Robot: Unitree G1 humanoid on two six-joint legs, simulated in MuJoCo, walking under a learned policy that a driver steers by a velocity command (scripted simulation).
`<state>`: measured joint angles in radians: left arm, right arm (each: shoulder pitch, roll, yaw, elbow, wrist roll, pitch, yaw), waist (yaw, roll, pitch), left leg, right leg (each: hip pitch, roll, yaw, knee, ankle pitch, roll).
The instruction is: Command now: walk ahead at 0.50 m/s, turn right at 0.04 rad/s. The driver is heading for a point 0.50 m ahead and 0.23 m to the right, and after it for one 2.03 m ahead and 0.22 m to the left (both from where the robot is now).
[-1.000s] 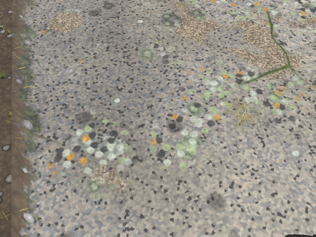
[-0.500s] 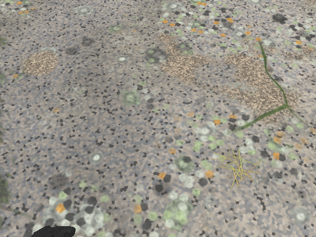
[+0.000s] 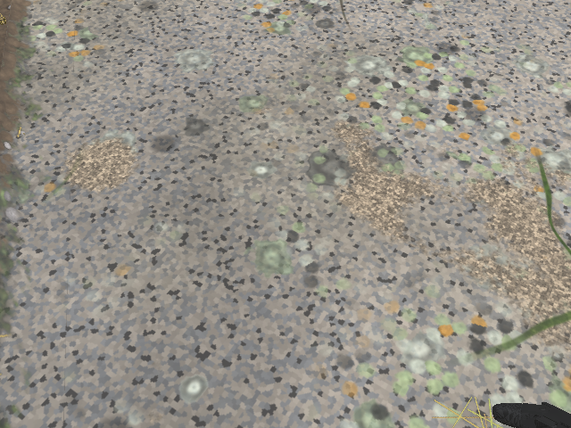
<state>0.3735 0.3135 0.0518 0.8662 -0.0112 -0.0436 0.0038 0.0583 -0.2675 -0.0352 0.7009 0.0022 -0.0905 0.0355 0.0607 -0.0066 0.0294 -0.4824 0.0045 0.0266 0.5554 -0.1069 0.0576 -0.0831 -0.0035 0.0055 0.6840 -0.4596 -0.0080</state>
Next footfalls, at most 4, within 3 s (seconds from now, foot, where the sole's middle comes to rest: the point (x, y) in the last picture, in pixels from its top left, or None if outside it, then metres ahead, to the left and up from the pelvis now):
0.50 right None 0.42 -0.15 -0.76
0.98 left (287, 392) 0.53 0.04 -0.76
1.38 right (393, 417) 0.49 -0.20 -0.76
1.88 left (251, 348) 0.63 0.14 -0.76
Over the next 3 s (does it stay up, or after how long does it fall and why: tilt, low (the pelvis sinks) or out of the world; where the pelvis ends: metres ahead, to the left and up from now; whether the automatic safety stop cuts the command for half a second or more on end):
stays up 1.13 0.26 0.01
